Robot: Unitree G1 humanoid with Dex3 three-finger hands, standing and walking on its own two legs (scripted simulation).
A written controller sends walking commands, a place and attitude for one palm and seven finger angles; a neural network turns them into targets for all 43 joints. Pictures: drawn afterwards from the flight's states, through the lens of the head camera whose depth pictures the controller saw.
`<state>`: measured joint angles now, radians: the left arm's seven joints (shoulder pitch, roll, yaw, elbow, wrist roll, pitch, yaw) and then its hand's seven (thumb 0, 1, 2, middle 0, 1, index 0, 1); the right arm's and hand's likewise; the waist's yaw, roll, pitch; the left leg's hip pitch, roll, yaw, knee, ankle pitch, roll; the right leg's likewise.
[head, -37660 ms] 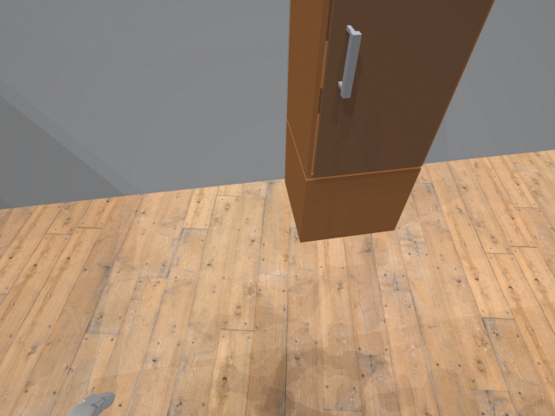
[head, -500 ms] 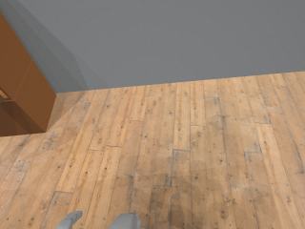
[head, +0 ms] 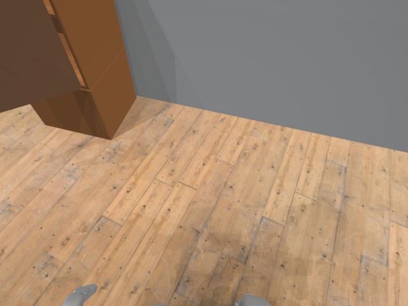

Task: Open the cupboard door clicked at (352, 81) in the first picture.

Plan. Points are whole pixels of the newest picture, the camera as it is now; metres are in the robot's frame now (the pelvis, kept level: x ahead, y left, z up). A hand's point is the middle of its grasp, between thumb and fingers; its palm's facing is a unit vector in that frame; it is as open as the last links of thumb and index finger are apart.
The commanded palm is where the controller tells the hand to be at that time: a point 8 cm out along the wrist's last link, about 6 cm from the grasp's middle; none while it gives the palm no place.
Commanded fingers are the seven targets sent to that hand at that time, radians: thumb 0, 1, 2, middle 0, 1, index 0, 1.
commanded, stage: turn to face it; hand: left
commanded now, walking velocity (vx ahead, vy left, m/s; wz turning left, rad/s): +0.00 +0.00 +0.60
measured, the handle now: out of the picture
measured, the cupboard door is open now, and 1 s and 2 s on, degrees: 44 44 44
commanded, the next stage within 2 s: take the last steps up to it in 0.86 s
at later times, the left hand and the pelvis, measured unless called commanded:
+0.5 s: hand out of the picture -0.01 +0.20 -0.19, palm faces +0.34 -0.91 -0.22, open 7.4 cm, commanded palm none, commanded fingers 0.00 0.90 0.90 -0.20 -0.30 -0.20 -0.30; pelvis +0.02 -0.01 -0.02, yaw +18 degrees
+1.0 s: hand out of the picture +0.02 +0.15 -0.16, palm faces +0.47 -0.85 -0.24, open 7.4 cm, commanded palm none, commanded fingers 0.00 0.90 0.90 -0.20 -0.30 -0.20 -0.30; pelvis +0.05 -0.04 +0.00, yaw +28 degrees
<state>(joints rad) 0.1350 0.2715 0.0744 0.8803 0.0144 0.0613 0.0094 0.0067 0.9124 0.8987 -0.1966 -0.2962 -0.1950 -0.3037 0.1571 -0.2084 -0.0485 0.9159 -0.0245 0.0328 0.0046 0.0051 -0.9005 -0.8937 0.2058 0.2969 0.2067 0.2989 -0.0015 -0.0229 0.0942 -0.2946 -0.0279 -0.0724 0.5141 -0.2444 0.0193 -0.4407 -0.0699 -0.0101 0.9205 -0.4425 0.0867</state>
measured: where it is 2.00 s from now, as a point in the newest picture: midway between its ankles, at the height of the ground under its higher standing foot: (155, 283)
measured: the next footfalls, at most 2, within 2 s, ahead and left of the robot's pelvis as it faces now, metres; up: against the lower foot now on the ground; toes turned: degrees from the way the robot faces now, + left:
right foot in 0.12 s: +0.05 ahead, -0.15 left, +0.00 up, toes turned +2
left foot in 0.44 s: +0.05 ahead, +0.11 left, +0.00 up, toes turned +21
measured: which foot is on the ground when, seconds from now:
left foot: down 0.00-0.10, up 0.12-0.42, down 0.44-0.84, up 0.86-1.00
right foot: up 0.00-0.10, down 0.12-0.44, up 0.46-0.82, down 0.84-1.00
